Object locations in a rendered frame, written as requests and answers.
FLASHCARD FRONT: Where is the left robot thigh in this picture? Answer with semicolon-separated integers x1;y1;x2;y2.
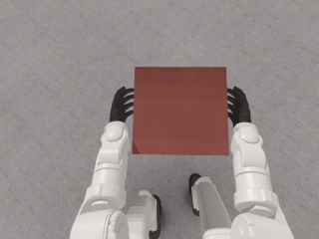
126;195;157;239

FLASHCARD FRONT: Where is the robot thigh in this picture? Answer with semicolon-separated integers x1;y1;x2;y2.
126;195;157;239
191;181;232;239

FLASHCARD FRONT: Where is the carton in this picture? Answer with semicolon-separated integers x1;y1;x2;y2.
132;67;229;156

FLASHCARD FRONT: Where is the right robot upper arm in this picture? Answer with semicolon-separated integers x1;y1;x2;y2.
230;212;294;239

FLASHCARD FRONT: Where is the left robot upper arm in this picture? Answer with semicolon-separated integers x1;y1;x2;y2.
70;208;130;239

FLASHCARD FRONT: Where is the robot right hand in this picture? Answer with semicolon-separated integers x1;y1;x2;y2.
227;86;252;127

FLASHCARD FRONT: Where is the robot left hand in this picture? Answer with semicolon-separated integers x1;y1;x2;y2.
109;86;135;123

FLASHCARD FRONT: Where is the left robot forearm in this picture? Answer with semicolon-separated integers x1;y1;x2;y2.
70;120;131;239

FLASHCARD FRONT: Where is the right robot forearm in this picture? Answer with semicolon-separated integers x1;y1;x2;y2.
230;121;294;237

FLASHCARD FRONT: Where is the right robot thigh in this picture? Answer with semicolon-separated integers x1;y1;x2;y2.
191;181;232;239

